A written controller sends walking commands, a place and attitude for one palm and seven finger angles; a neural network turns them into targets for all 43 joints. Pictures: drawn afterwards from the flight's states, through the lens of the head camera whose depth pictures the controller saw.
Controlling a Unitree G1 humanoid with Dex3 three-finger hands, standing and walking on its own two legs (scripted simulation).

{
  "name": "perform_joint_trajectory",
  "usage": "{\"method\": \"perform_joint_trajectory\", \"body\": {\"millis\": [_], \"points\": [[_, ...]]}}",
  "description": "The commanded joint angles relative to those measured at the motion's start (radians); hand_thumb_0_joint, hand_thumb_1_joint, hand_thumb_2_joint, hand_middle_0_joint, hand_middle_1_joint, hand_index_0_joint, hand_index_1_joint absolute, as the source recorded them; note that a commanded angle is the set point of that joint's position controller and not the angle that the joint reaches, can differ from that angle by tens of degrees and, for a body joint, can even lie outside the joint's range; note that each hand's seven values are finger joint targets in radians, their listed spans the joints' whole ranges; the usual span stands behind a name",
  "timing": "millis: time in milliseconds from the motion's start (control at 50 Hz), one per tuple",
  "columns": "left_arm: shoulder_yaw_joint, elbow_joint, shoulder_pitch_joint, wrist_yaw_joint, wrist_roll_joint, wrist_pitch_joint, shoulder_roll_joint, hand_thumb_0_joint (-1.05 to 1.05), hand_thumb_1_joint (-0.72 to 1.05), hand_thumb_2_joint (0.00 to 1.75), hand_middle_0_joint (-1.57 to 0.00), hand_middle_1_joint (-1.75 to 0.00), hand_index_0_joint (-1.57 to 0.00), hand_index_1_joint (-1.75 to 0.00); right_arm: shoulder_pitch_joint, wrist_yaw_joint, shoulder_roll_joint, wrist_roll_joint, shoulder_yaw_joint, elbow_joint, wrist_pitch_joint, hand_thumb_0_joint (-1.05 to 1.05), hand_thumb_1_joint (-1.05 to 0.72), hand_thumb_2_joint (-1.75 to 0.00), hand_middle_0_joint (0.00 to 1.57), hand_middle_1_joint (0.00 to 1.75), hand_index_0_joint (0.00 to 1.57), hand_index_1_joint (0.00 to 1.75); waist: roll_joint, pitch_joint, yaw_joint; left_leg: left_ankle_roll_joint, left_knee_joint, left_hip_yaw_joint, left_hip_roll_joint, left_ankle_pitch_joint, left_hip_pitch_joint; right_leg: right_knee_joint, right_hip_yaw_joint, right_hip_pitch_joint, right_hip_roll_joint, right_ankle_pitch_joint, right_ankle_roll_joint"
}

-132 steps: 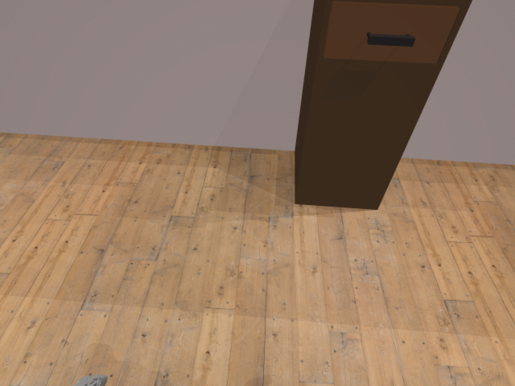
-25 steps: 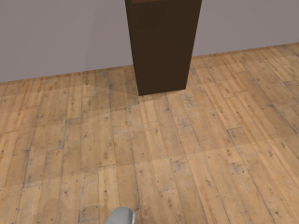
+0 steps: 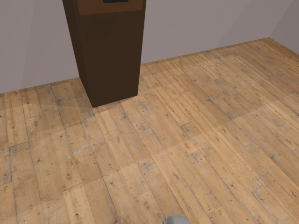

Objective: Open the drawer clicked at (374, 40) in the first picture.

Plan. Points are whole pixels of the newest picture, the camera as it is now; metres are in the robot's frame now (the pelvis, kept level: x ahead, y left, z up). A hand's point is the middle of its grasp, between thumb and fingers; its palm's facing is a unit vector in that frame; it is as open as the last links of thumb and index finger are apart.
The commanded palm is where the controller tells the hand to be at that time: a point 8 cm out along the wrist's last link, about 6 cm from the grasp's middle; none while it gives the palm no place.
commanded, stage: walk to a spot facing it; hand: left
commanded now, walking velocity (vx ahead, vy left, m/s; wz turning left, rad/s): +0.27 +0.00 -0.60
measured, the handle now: out of the picture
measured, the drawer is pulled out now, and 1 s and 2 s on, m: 0.00 0.00 0.00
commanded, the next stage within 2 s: turn to face it in 1.56 s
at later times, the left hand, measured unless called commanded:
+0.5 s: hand (139, 185) +0.27 +0.04 -0.16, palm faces -0.34 -0.92 -0.20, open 7.3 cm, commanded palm none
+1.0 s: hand (134, 173) +0.32 +0.07 -0.20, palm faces -0.36 -0.93 -0.12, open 7.3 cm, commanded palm none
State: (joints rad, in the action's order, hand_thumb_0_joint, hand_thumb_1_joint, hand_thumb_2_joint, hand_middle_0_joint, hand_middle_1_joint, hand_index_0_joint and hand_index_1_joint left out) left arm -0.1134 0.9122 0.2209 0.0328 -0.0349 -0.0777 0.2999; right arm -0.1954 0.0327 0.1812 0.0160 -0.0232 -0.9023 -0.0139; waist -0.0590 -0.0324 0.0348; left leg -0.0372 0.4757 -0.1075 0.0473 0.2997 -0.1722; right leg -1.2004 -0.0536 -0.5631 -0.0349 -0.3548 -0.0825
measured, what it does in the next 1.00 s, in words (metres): walks ahead, turning right: right foot, then left foot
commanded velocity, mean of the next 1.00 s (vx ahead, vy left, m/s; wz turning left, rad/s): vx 0.35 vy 0.00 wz -0.34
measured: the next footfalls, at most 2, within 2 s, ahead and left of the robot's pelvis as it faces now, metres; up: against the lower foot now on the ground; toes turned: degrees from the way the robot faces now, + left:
right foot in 0.42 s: +0.09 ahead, -0.20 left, +0.00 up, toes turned -25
left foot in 0.88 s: +0.43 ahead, -0.08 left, +0.00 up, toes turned -16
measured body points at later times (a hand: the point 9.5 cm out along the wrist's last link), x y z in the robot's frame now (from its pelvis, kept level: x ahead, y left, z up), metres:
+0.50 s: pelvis +0.08 -0.09 -0.02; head +0.11 -0.11 +0.43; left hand +0.29 +0.09 -0.15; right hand -0.09 -0.29 -0.17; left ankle +0.00 +0.07 -0.67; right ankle +0.06 -0.18 -0.74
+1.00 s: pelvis +0.31 -0.11 -0.02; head +0.33 -0.09 +0.43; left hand +0.34 +0.12 -0.19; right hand +0.30 -0.36 -0.14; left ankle +0.39 -0.07 -0.74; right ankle +0.15 -0.19 -0.65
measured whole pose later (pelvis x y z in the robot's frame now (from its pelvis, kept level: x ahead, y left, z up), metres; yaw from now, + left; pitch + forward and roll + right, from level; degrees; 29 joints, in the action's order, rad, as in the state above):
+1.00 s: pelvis +0.31 -0.11 -0.02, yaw -28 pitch -2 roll -2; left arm -0.06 1.14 0.40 0.01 -0.02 0.02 0.18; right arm -0.16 0.00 0.14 0.02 -0.03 -0.97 0.07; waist -0.05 -0.05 0.04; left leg -0.07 0.62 -0.20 0.07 0.26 -0.32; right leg -1.20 0.00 -0.33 0.03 -0.38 0.02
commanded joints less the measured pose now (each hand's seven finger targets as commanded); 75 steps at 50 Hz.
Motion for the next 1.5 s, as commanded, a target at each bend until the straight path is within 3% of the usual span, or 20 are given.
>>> {"method": "perform_joint_trajectory", "body": {"millis": [0,240,320,360,380,400,420,480,560,760,820,840,860,880,940,1020,1340,1440,1460,1480], "points": [[0.006,-0.087,-0.055,0.015,0.002,0.019,0.025,0.0,0.9,0.9,-0.2,-0.3,-0.2,-0.3,-0.082,0.009,0.179,0.005,-0.048,0.047,0.045,0.0,-0.9,-0.9,0.2,0.3,0.2,0.3,0.205,-0.011,-0.052,-0.077,-0.228,0.157,0.248,-0.095,0.11,-0.02,0.025,-0.136,0.06,0.053,-0.005],[0.027,-0.119,-0.227,0.036,0.003,0.04,-0.034,0.0,0.9,0.9,-0.2,-0.3,-0.2,-0.3,-0.242,-0.006,0.19,0.019,-0.064,-0.056,0.07,0.0,-0.9,-0.9,0.2,0.3,0.2,0.3,0.193,-0.07,-0.108,-0.087,-0.286,0.026,0.35,0.025,0.141,0.378,0.142,-0.052,0.139,0.017,0.033],[0.025,-0.11,-0.182,0.032,0.005,0.059,-0.042,0.0,0.9,0.9,-0.2,-0.3,-0.2,-0.3,-0.208,-0.017,0.212,0.024,-0.07,-0.067,0.068,0.0,-0.9,-0.9,0.2,0.3,0.2,0.3,0.205,-0.037,-0.073,-0.056,-0.194,-0.071,0.363,-0.077,0.112,0.526,0.181,0.113,0.108,-0.013,0.072],[0.015,-0.057,-0.034,0.022,0.002,0.076,-0.014,0.0,0.9,0.9,-0.2,-0.3,-0.2,-0.3,-0.199,-0.022,0.213,0.021,-0.068,-0.067,0.066,0.0,-0.9,-0.9,0.2,0.3,0.2,0.3,0.121,0.042,0.011,-0.009,0.068,-0.161,0.305,-0.269,0.037,0.664,0.235,0.373,0.038,0.048,0.11],[-0.001,-0.001,0.127,0.012,-0.002,0.093,0.067,0.0,0.9,0.9,-0.2,-0.3,-0.2,-0.3,-0.199,-0.035,0.189,0.008,-0.058,-0.056,0.066,0.0,-0.9,-0.9,0.2,0.3,0.2,0.3,-0.024,0.149,0.08,0.038,0.343,-0.23,0.256,-0.275,-0.14,0.737,0.129,0.665,0.109,0.031,0.158],[-0.03,0.031,0.249,-0.008,0.005,0.105,0.2,0.0,0.9,0.9,-0.2,-0.3,-0.2,-0.3,-0.184,-0.042,0.107,-0.002,-0.035,-0.006,0.066,0.0,-0.9,-0.9,0.2,0.3,0.2,0.3,-0.295,0.226,0.119,0.101,0.65,-0.187,0.101,0.285,-0.487,0.837,-0.35,0.88,0.397,0.004,0.26],[-0.038,0.045,0.293,-0.024,0.03,0.096,0.24,0.0,0.9,0.9,-0.2,-0.3,-0.2,-0.3,-0.071,-0.036,0.132,0.0,-0.035,0.035,0.06,0.0,-0.9,-0.9,0.2,0.3,0.2,0.3,-0.261,0.212,0.136,0.085,0.798,-0.027,0.072,0.318,-0.588,0.931,-0.525,0.838,0.459,0.111,0.305],[0.0,0.015,0.107,-0.035,0.027,0.113,0.114,0.0,0.9,0.9,-0.2,-0.3,-0.2,-0.3,-0.03,-0.035,0.129,0.008,-0.047,0.004,0.062,0.0,-0.9,-0.9,0.2,0.3,0.2,0.3,-0.047,0.018,0.042,0.083,0.806,0.068,0.153,0.077,-0.564,0.955,-0.315,0.559,0.378,0.123,0.277],[0.031,0.03,0.052,-0.035,0.013,0.146,0.039,0.0,0.9,0.9,-0.2,-0.3,-0.2,-0.3,-0.146,-0.041,0.083,0.018,-0.049,-0.056,0.035,0.0,-0.9,-0.9,0.2,0.3,0.2,0.3,-0.045,-0.021,-0.064,0.107,0.668,0.038,0.129,-0.037,-0.433,0.964,-0.062,0.393,0.262,0.379,0.229],[0.044,0.12,0.183,-0.051,0.009,0.159,0.027,0.0,0.9,0.9,-0.2,-0.3,-0.2,-0.3,0.117,-0.07,0.05,0.007,-0.036,0.031,0.063,0.0,-0.9,-0.9,0.2,0.3,0.2,0.3,-0.066,-0.077,-0.003,0.068,0.227,0.003,0.076,-0.124,-0.36,0.949,-0.08,0.47,0.259,0.429,0.233],[0.037,0.129,0.163,-0.052,0.015,0.157,0.046,0.0,0.9,0.9,-0.2,-0.3,-0.2,-0.3,-0.055,-0.052,0.092,0.013,-0.05,-0.027,0.078,0.0,-0.9,-0.9,0.2,0.3,0.2,0.3,-0.027,0.007,-0.094,0.038,0.077,-0.032,0.008,-0.146,-0.054,0.714,-0.031,0.432,0.217,0.624,0.201],[0.038,0.131,0.173,-0.05,0.018,0.157,0.019,0.0,0.9,0.9,-0.2,-0.3,-0.2,-0.3,-0.219,-0.041,0.163,0.019,-0.066,-0.076,0.084,0.0,-0.9,-0.9,0.2,0.3,0.2,0.3,0.098,0.109,-0.154,0.022,0.032,0.04,0.061,-0.158,0.186,0.483,-0.003,0.343,0.162,0.53,0.168],[0.041,0.123,0.254,-0.039,0.032,0.149,-0.041,0.0,0.9,0.9,-0.2,-0.3,-0.2,-0.3,-0.341,-0.031,0.282,0.034,-0.094,-0.106,0.09,0.0,-0.9,-0.9,0.2,0.3,0.2,0.3,0.384,0.246,-0.164,-0.057,-0.05,0.413,0.351,-0.134,0.415,0.147,0.12,0.115,0.015,0.063,0.115],[0.048,0.105,0.241,-0.037,0.028,0.154,-0.04,0.0,0.9,0.9,-0.2,-0.3,-0.2,-0.3,-0.367,-0.026,0.298,0.018,-0.088,-0.113,0.079,0.0,-0.9,-0.9,0.2,0.3,0.2,0.3,0.423,0.263,-0.158,-0.105,-0.188,0.588,0.452,-0.1,0.416,-0.063,0.046,0.003,-0.011,-0.207,0.118],[0.041,0.12,0.118,-0.021,0.014,0.138,-0.042,0.0,0.9,0.9,-0.2,-0.3,-0.2,-0.3,-0.128,-0.018,0.126,0.007,-0.047,-0.068,0.09,0.0,-0.9,-0.9,0.2,0.3,0.2,0.3,0.132,-0.016,-0.08,-0.063,-0.266,0.356,0.362,-0.011,0.053,-0.123,0.013,-0.042,0.136,0.032,0.109],[0.038,0.149,0.198,-0.019,0.002,0.088,-0.113,0.0,0.9,0.9,-0.2,-0.3,-0.2,-0.3,-0.121,-0.011,0.061,0.003,-0.033,-0.101,0.107,0.0,-0.9,-0.9,0.2,0.3,0.2,0.3,0.169,-0.047,-0.009,-0.024,-0.309,0.106,0.274,-0.056,-0.099,-0.055,0.027,0.029,0.147,0.131,0.086],[0.042,-0.002,-0.208,0.004,0.005,0.086,-0.124,0.0,0.9,0.9,-0.2,-0.3,-0.2,-0.3,-0.385,-0.001,0.07,0.017,-0.037,-0.214,0.103,0.0,-0.9,-0.9,0.2,0.3,0.2,0.3,0.149,-0.15,-0.108,-0.077,-0.258,-0.091,0.311,-0.479,0.249,0.444,0.185,-0.162,0.138,0.178,0.094],[0.029,0.064,0.048,-0.008,-0.002,0.112,-0.077,0.0,0.9,0.9,-0.2,-0.3,-0.2,-0.3,-0.334,-0.004,0.121,0.009,-0.047,-0.202,0.093,0.0,-0.9,-0.9,0.2,0.3,0.2,0.3,0.163,0.026,0.026,-0.025,0.155,-0.201,0.278,-1.014,0.216,0.609,0.283,0.28,-0.002,0.119,0.174],[0.012,0.108,0.193,-0.012,-0.006,0.124,-0.026,0.0,0.9,0.9,-0.2,-0.3,-0.2,-0.3,-0.3,-0.012,0.121,0.0,-0.045,-0.183,0.092,0.0,-0.9,-0.9,0.2,0.3,0.2,0.3,0.13,0.114,0.098,0.011,0.373,-0.223,0.253,-0.858,0.046,0.655,0.227,0.546,0.043,0.213,0.201],[-0.016,0.13,0.309,-0.025,-0.004,0.135,0.089,0.0,0.9,0.9,-0.2,-0.3,-0.2,-0.3,-0.311,-0.02,0.064,-0.017,-0.037,-0.152,0.096,0.0,-0.9,-0.9,0.2,0.3,0.2,0.3,-0.078,0.26,0.131,0.06,0.707,-0.214,0.122,-0.221,-0.258,0.696,-0.171,0.85,0.319,0.334,0.313]]}}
